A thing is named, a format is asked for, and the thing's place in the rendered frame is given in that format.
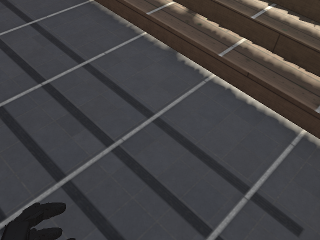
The left robot hand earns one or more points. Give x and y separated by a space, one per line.
20 227

